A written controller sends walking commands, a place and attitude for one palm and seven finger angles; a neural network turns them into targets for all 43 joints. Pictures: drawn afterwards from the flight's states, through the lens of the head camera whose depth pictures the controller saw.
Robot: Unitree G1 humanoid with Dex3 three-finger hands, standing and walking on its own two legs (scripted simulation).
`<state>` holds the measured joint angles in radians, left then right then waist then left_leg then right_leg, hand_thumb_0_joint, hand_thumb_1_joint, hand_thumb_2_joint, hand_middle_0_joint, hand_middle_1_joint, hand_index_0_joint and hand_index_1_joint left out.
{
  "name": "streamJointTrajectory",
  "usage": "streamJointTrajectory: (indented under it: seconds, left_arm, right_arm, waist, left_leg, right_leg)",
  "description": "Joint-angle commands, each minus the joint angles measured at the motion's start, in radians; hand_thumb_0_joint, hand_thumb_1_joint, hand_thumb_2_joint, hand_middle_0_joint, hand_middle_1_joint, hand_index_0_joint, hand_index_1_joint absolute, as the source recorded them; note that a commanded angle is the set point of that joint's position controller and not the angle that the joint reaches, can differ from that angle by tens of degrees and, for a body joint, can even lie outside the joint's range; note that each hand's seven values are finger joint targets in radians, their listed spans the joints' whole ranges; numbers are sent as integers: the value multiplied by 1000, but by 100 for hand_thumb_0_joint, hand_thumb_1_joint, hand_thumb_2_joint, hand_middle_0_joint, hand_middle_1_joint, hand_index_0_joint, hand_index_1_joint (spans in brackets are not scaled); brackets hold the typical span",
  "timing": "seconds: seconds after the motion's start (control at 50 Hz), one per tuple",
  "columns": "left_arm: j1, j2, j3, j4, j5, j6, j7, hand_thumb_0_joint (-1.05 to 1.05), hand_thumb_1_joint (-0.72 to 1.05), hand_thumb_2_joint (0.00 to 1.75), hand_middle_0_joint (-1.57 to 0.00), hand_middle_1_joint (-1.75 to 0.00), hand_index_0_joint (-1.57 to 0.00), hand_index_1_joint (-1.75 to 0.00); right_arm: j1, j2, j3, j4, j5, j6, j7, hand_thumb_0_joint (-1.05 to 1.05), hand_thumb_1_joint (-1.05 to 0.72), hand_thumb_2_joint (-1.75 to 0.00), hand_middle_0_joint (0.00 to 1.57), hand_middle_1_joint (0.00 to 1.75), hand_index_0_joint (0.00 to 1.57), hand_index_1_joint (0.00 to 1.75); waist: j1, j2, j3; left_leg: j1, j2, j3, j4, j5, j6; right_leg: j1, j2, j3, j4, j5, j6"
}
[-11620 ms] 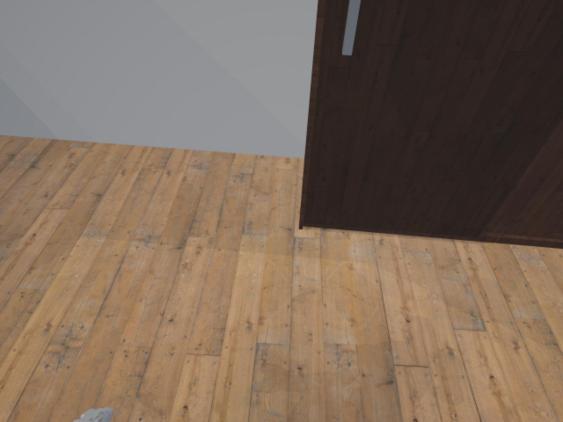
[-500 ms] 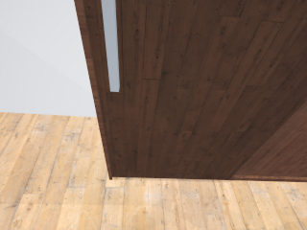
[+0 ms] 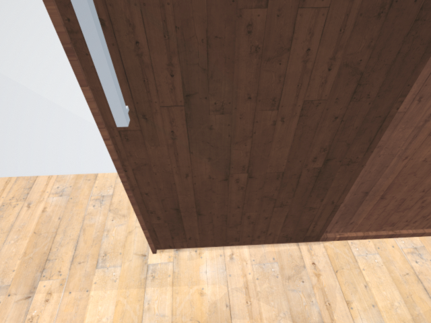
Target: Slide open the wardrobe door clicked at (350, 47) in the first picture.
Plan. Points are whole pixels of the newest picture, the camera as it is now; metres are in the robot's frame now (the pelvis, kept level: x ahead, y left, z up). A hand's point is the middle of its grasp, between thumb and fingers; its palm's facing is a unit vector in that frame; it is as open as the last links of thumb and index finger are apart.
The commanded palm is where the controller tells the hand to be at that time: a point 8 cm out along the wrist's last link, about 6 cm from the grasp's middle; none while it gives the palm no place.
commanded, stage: come to a stop and stand still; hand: left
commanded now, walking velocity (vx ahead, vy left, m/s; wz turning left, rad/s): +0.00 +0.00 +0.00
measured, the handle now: (104, 52) +0.56 +0.25 +0.25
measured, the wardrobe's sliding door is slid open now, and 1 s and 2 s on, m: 0.00 0.00 0.00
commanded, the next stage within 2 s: look again from close up in 1.28 s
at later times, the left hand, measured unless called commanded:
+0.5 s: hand out of the picture -0.01 +0.19 -0.18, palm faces +0.01 -0.99 -0.16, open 7.4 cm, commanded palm none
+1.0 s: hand out of the picture +0.04 +0.20 -0.18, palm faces -0.04 -0.98 -0.21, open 7.3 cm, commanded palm none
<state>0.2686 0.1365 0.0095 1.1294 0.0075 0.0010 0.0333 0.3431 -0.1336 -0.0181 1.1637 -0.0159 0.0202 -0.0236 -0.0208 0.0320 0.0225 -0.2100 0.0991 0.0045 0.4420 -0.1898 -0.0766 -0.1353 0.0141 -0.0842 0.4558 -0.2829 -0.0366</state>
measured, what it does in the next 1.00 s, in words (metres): stands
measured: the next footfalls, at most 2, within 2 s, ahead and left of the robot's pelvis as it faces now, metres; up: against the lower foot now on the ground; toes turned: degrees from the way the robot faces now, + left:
none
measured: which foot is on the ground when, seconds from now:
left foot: down 0.00-1.00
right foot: down 0.00-1.00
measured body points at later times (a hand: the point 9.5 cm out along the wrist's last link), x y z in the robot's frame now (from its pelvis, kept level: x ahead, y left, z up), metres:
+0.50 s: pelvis +0.01 +0.04 -0.01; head +0.01 +0.04 +0.44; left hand -0.01 +0.25 -0.17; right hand +0.01 -0.19 -0.16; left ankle +0.02 +0.16 -0.74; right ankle -0.02 -0.09 -0.74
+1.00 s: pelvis +0.02 +0.02 +0.00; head +0.03 +0.01 +0.45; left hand +0.04 +0.25 -0.16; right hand +0.01 -0.21 -0.17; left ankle +0.02 +0.16 -0.74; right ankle -0.02 -0.07 -0.74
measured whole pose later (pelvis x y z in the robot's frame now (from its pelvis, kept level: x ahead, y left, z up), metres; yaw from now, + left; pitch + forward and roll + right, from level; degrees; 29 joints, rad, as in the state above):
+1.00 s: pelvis +0.02 +0.02 +0.00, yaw -3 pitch +1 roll +0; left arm 0.30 0.16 0.00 1.05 0.02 -0.01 0.03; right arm 0.29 -0.16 0.00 1.07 -0.02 0.01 -0.02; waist -0.01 0.00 0.00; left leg -0.25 0.05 0.06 0.52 -0.28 -0.03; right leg -0.22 -0.01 -0.07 0.54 -0.33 -0.03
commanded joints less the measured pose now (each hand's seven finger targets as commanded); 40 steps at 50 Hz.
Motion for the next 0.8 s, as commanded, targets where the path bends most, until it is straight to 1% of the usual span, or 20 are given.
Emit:
streamJointTrajectory:
  seconds: [0.0,0.04,0.12,0.18,0.28,0.3,0.32,0.34,0.36,0.38,0.42,0.44,0.46,0.48,0.54,0.58,0.64,0.7,0.74,0.78]
  left_arm:
    - [55,106,19,-24,-7,-13,4,0,90,90,-20,-30,-20,-30]
    - [67,103,19,-17,-6,-14,5,0,90,90,-20,-30,-20,-30]
    - [76,88,19,-14,-3,-15,6,0,90,90,-20,-30,-20,-30]
    - [87,76,18,-11,-2,-17,6,0,90,90,-20,-30,-20,-30]
    - [106,63,15,-1,-1,-17,7,0,90,90,-20,-30,-20,-30]
    - [217,107,19,24,16,-49,43,0,90,90,-20,-30,-20,-30]
    - [157,139,18,-30,19,-62,35,0,90,90,-20,-30,-20,-30]
    - [114,130,17,-49,19,-59,27,0,90,90,-20,-30,-20,-30]
    - [72,132,23,-57,22,-63,25,0,90,90,-20,-30,-20,-30]
    - [74,126,20,-68,19,-64,23,0,90,90,-20,-30,-20,-30]
    - [87,75,13,-69,11,-52,23,0,90,90,-20,-30,-20,-30]
    - [98,62,12,-77,9,-44,22,0,90,90,-20,-30,-20,-30]
    - [98,63,12,-74,13,-34,21,0,90,90,-20,-30,-20,-30]
    - [111,74,10,-73,13,-28,18,0,90,90,-20,-30,-20,-30]
    - [119,77,5,-70,15,-17,9,0,90,90,-20,-30,-20,-30]
    - [110,83,6,-78,18,-9,4,0,90,90,-20,-30,-20,-30]
    - [97,89,12,-106,20,6,-3,0,90,90,-20,-30,-20,-30]
    - [85,101,20,-129,20,18,-11,0,90,90,-20,-30,-20,-30]
    - [87,99,24,-136,20,21,-16,0,90,90,-20,-30,-20,-30]
    - [102,106,26,-137,20,10,-18,0,90,90,-20,-30,-20,-30]
  right_arm:
    - [44,-59,-7,-22,3,-17,-10,0,-90,-90,20,30,20,30]
    - [38,-54,-9,-23,2,-14,-11,0,-90,-90,20,30,20,30]
    - [36,-48,-12,-23,3,-14,-12,0,-90,-90,20,30,20,30]
    - [35,-50,-12,-23,5,-21,-16,0,-90,-90,20,30,20,30]
    - [20,-52,-12,-27,7,-25,-19,0,-90,-90,20,30,20,30]
    - [-131,-81,-8,-110,10,-43,-7,0,-90,-90,20,30,20,30]
    - [-51,-30,-9,-148,7,-28,0,0,-90,-90,20,30,20,30]
    - [-35,-30,-13,-134,6,-24,2,0,-90,-90,20,30,20,30]
    - [-4,-19,-5,-133,4,-31,6,0,-90,-90,20,30,20,30]
    - [25,-27,-3,-127,3,-38,9,0,-90,-90,20,30,20,30]
    - [56,-80,-5,-127,1,-55,4,0,-90,-90,20,30,20,30]
    - [54,-100,-4,-137,0,-56,-1,0,-90,-90,20,30,20,30]
    - [35,-101,-3,-137,-3,-62,-2,0,-90,-90,20,30,20,30]
    - [12,-108,0,-145,-2,-60,-4,0,-90,-90,20,30,20,30]
    - [-6,-125,-1,-163,-1,-56,-8,0,-90,-90,20,30,20,30]
    - [10,-143,-6,-160,-5,-55,-12,0,-90,-90,20,30,20,30]
    - [26,-184,-21,-161,-9,-47,-23,0,-90,-90,20,30,20,30]
    - [15,-197,-29,-171,-12,-38,-30,0,-90,-90,20,30,20,30]
    - [-7,-199,-31,-180,-13,-33,-29,0,-90,-90,20,30,20,30]
    - [-25,-180,-27,-181,-12,-33,-26,0,-90,-90,20,30,20,30]
  waist:
    - [16,-26,101]
    - [17,-58,100]
    - [14,-58,96]
    - [12,-33,67]
    - [18,-25,77]
    - [83,-99,95]
    - [-2,-82,25]
    - [-5,-14,19]
    - [-23,-17,-20]
    - [-26,-55,-27]
    - [-15,-50,-13]
    - [-3,-52,8]
    - [12,104,28]
    - [24,138,47]
    - [31,32,95]
    - [25,8,88]
    - [16,53,60]
    - [16,85,28]
    - [24,91,17]
    - [37,71,-8]
  left_leg:
    - [14,9,12,-38,86,48]
    - [16,2,21,-29,55,45]
    - [36,2,22,-22,51,47]
    - [50,11,17,-29,82,51]
    - [52,16,11,-38,100,56]
    - [-100,-10,45,218,-30,33]
    - [-114,-32,-1,248,-179,65]
    - [-80,-29,19,232,-183,70]
    - [-31,-37,33,155,-129,62]
    - [2,-41,23,99,-54,64]
    - [-3,13,-38,33,87,94]
    - [-45,33,-60,12,74,108]
    - [-73,38,-82,-28,105,114]
    - [-92,45,-103,-59,84,125]
    - [-131,41,-118,-105,-45,133]
    - [-107,64,-142,-117,-1,142]
    - [-27,124,-200,-136,90,175]
    - [-6,166,-209,-123,157,211]
    - [-37,163,-184,-115,107,215]
    - [-61,111,-118,-45,131,183]
  right_leg:
    - [-114,-133,131,-177,44,3]
    - [-119,-140,139,-197,8,0]
    - [-138,-137,141,-205,-12,-2]
    - [-115,-130,130,-182,54,0]
    - [-109,-123,114,-162,99,8]
    - [-86,-208,254,-152,686,76]
    - [-58,-257,236,-136,579,16]
    - [-103,-237,214,-147,362,-43]
    - [-99,-219,173,-125,313,-62]
    - [-104,-180,143,-87,245,-49]
    - [-118,-104,101,-20,125,-13]
    - [-108,-84,99,-24,64,-7]
    - [-91,-82,79,8,31,-2]
    - [-83,-70,67,21,-2,5]
    - [-89,-69,65,11,4,11]
    - [-107,-63,49,39,13,17]
    - [-186,-48,32,105,-32,25]
    - [-218,-51,34,176,-95,22]
    - [-198,-53,41,169,-100,17]
    - [-128,-60,57,50,14,10]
